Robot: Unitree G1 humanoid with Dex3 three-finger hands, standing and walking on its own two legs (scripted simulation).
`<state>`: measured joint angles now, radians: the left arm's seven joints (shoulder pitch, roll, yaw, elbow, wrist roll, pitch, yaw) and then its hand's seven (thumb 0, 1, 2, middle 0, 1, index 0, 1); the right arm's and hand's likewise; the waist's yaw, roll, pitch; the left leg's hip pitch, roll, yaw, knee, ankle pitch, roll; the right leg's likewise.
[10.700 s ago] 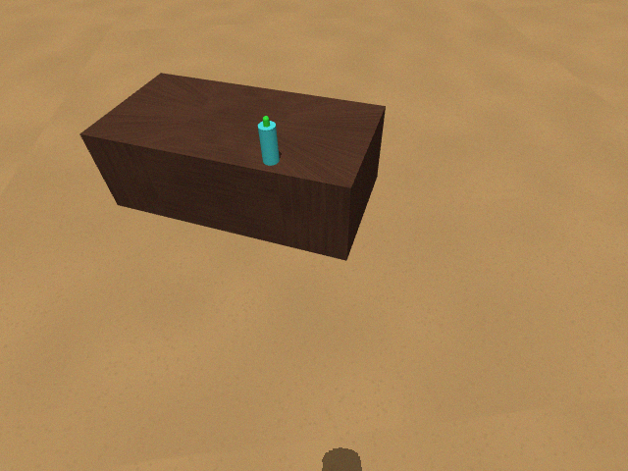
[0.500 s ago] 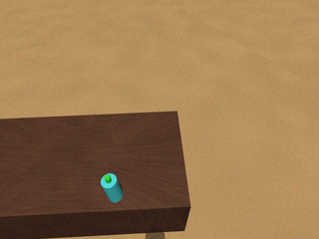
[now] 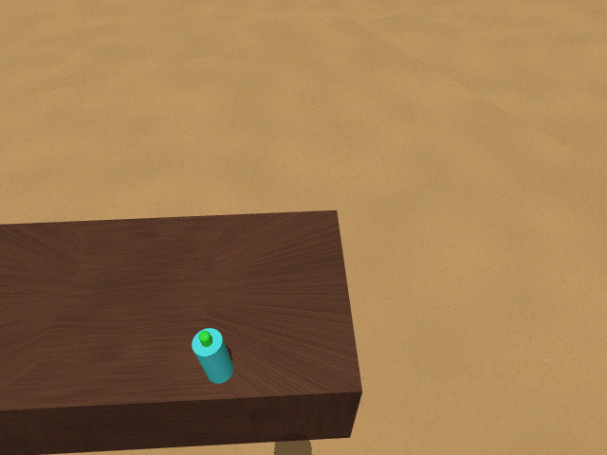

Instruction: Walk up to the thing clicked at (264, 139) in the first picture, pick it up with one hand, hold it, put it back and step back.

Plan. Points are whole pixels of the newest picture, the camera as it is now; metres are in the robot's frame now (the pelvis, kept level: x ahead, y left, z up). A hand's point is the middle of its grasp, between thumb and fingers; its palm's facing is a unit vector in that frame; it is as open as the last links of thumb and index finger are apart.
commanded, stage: stand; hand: left
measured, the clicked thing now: (212, 353) +0.41 +0.22 -0.30
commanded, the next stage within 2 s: none
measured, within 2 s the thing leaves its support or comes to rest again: neither
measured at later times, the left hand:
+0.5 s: hand out of the picture +0.05 +0.25 -0.16, palm faces -0.02 -0.94 -0.34, open 7.4 cm
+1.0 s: hand out of the picture +0.06 +0.25 -0.16, palm faces -0.03 -0.94 -0.34, open 7.4 cm
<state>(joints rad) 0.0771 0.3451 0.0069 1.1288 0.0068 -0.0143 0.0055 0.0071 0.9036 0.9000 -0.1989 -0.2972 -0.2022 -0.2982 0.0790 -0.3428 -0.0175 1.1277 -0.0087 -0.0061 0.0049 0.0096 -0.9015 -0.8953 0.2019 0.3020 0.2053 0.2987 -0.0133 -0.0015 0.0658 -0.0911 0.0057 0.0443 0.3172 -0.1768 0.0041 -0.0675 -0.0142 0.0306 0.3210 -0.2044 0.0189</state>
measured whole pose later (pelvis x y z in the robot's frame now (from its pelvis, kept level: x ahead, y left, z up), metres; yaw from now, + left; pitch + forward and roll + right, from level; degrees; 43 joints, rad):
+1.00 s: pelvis -0.02 -0.01 +0.00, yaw +1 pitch -3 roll +0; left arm 0.12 0.35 -0.01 1.12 0.01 -0.02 0.00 0.01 0.90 0.90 -0.20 -0.30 -0.20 -0.30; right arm 0.11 -0.35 -0.01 1.14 -0.01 -0.01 0.01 0.01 -0.90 -0.90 0.20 0.30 0.21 0.30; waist -0.01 0.00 0.05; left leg -0.12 0.01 0.03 0.31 -0.15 0.00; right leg -0.09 -0.01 0.01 0.32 -0.18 0.01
